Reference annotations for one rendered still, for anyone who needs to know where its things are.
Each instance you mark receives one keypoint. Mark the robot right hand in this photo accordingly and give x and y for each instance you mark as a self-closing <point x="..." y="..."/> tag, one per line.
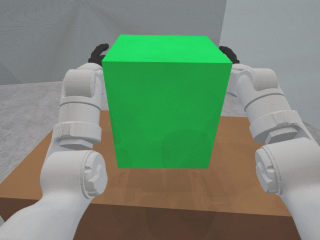
<point x="230" y="54"/>

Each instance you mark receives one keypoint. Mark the left robot upper arm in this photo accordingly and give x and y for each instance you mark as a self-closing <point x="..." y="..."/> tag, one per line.
<point x="69" y="182"/>

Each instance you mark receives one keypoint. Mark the right robot forearm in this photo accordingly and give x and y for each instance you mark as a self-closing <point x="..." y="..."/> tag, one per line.
<point x="271" y="118"/>

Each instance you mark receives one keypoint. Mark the robot left hand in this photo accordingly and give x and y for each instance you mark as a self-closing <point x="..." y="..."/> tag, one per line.
<point x="95" y="55"/>

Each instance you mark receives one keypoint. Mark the carton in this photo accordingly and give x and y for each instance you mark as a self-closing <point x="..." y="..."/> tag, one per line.
<point x="165" y="96"/>

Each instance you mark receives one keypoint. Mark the right robot upper arm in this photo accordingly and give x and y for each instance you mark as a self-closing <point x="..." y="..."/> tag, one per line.
<point x="291" y="170"/>

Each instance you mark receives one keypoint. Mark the left robot forearm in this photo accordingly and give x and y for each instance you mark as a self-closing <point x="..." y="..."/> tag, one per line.
<point x="79" y="115"/>

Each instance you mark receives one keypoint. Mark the pedestal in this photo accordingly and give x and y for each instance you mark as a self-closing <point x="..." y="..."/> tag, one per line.
<point x="222" y="202"/>

